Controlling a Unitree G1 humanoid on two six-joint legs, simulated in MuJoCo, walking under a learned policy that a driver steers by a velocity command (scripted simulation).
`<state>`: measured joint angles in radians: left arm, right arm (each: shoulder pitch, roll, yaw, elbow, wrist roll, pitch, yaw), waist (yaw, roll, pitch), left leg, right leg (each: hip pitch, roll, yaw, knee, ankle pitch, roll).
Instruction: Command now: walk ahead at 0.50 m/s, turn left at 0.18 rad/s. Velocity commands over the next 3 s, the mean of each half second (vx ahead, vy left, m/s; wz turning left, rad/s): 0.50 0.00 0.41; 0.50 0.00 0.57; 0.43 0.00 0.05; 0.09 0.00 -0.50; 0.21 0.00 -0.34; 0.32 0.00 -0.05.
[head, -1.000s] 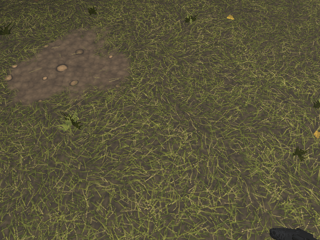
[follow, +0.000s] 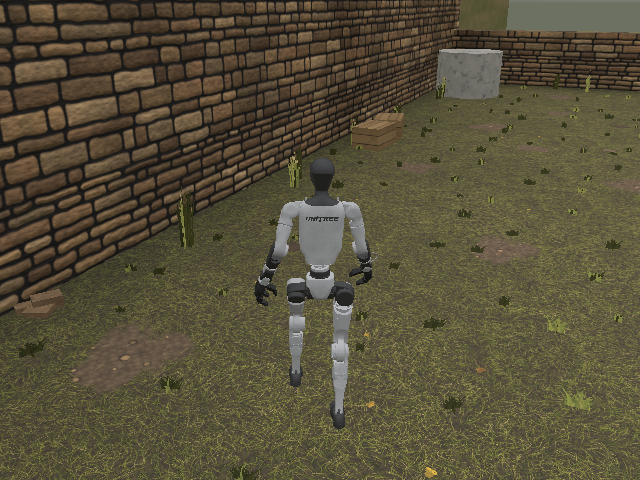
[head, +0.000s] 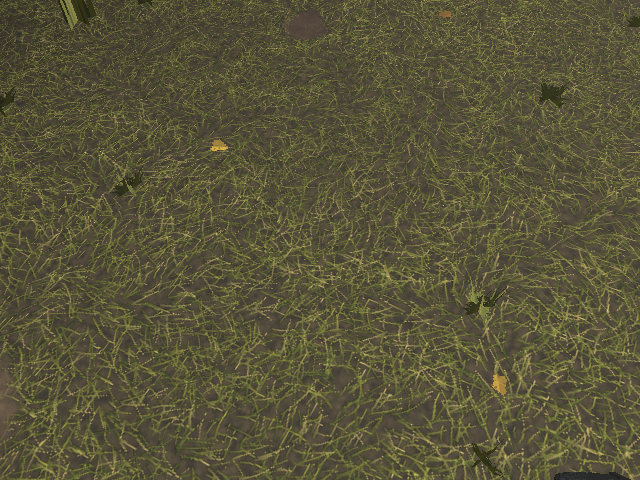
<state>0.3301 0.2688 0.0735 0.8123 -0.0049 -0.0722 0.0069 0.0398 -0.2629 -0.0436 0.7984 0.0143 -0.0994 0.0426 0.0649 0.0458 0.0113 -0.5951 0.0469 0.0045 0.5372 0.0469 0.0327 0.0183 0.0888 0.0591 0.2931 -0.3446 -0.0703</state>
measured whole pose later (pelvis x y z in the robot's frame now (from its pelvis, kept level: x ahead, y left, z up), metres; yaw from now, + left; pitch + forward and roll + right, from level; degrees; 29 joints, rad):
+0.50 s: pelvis +0.30 +0.04 +0.00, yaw +15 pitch +3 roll +0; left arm 0.03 0.27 0.04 0.66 0.00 -0.11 -0.01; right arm 0.37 -0.28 -0.07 0.79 0.03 -0.04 -0.01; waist -0.09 -0.03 0.01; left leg -0.10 -0.11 -0.19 0.40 -0.33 0.08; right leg -0.57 -0.01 0.10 0.49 0.01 0.05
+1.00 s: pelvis +0.55 +0.12 +0.00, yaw +34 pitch +2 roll -2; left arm 0.33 0.31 0.08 0.83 -0.01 -0.08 0.00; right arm 0.09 -0.29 -0.06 0.62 0.02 -0.02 0.05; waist 0.09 0.04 0.04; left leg -0.65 0.08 0.00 0.68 -0.05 0.03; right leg 0.06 -0.01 -0.21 0.26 -0.35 0.03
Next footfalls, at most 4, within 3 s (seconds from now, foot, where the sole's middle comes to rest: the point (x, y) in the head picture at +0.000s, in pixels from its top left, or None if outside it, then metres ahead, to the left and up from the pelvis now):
0.08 left None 0.23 0.12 -0.77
0.56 right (380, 454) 0.53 -0.03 -0.77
1.06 left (212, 391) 0.65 0.34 -0.77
1.56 right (240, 267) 1.00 0.33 -0.77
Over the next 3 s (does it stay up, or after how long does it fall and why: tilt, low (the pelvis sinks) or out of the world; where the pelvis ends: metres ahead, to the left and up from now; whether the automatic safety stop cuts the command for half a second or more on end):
stays up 1.14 0.46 0.00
